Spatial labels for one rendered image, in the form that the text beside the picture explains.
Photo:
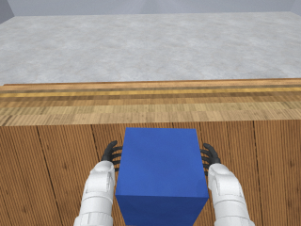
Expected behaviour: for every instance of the robot left forearm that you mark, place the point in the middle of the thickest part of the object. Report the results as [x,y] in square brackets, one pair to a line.
[98,195]

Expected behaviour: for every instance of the carton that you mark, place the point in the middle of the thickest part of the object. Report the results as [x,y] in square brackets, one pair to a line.
[161,179]

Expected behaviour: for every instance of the robot left hand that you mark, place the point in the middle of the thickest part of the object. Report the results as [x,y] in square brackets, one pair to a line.
[108,156]

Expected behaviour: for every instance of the robot right hand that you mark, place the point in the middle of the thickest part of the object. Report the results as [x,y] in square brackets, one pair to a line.
[212,159]

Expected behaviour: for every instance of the robot right forearm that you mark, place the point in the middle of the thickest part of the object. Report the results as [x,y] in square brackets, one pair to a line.
[228,197]

